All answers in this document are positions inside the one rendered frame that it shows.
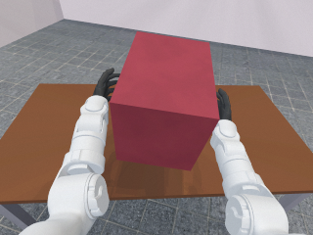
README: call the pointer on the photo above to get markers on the carton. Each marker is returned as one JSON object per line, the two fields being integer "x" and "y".
{"x": 164, "y": 106}

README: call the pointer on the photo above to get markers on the robot right upper arm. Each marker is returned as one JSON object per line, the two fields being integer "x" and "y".
{"x": 255, "y": 215}

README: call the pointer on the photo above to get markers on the right robot forearm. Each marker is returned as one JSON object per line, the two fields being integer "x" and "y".
{"x": 233, "y": 162}

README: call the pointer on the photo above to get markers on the robot right hand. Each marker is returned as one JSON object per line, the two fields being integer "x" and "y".
{"x": 224, "y": 106}

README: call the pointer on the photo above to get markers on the robot left upper arm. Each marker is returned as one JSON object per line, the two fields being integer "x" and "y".
{"x": 75, "y": 202}

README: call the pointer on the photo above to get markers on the left robot forearm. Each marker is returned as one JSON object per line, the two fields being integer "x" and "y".
{"x": 86, "y": 153}

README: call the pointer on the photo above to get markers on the table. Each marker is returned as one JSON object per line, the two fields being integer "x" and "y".
{"x": 33, "y": 149}

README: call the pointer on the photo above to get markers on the robot left hand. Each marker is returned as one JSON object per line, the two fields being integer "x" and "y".
{"x": 102, "y": 88}

